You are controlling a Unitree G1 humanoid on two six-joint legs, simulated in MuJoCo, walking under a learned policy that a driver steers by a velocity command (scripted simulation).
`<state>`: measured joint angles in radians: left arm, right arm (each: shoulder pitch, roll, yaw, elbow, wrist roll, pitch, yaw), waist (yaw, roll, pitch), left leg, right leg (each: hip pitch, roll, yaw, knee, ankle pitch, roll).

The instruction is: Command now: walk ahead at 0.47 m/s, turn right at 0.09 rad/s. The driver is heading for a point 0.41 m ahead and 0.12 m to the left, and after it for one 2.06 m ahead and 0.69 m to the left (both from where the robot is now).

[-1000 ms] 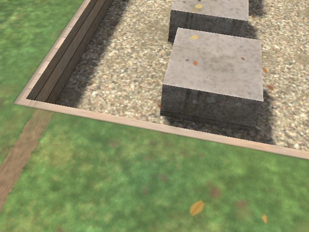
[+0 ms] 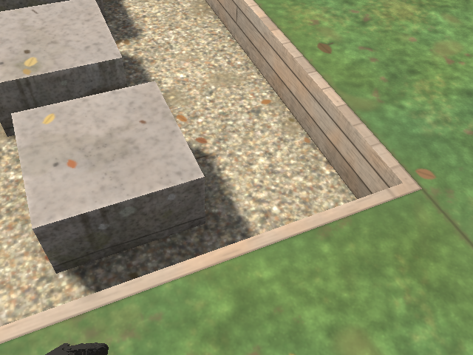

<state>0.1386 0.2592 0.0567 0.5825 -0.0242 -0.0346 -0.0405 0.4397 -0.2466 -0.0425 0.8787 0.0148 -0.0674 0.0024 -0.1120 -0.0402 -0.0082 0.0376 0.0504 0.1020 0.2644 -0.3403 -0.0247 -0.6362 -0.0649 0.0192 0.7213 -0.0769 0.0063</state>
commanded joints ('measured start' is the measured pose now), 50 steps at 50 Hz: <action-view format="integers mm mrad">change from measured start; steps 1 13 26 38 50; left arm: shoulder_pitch -162 110 195 103 -90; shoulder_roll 55 57 175 137 120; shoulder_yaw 9 27 72 44 32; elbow -125 59 186 96 4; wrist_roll -7 34 1 24 37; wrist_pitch -31 -74 -38 -68 -89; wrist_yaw -12 22 60 50 15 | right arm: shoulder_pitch -3 -71 -386 -176 -131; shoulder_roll -219 -84 -58 -113 -182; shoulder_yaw -48 -37 -17 -56 -69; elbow -31 -79 -248 -251 -247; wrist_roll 22 23 3 -12 -6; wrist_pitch -2 25 47 16 66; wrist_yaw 3 -5 53 16 -28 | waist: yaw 19 92 153 130 100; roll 185 -65 -2 80 127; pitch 130 -4 128 -44 -36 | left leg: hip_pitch -66 -677 -746 -178 -305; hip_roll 234 88 40 109 45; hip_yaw -166 -207 -80 -513 -491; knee -64 950 443 -22 99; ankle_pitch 376 126 263 210 444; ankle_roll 193 29 104 314 259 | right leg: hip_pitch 58 492 662 13 298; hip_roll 44 -188 -251 -48 105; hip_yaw -64 79 -190 82 17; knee -134 -546 -465 452 -43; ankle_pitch -85 60 320 -205 66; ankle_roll -39 -194 -156 -5 0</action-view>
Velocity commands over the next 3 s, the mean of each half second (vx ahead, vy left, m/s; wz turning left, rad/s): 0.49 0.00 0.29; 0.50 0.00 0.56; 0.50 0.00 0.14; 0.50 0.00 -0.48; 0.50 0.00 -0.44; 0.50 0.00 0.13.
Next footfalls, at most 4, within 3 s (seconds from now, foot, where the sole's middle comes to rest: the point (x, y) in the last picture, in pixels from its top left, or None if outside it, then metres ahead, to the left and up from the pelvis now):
0.08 right None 0.19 -0.15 -0.78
0.62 left None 0.45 0.14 -0.78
1.06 right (190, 293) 0.68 0.06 -0.78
1.52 left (81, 312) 0.65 0.37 -0.77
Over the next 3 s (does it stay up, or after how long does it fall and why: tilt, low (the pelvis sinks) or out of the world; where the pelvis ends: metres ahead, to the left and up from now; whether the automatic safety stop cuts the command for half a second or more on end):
stays up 1.59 0.49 -0.03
